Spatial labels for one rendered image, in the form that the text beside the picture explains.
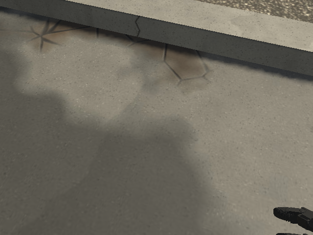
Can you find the robot right hand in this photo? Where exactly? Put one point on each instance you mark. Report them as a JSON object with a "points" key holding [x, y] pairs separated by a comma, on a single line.
{"points": [[303, 217]]}

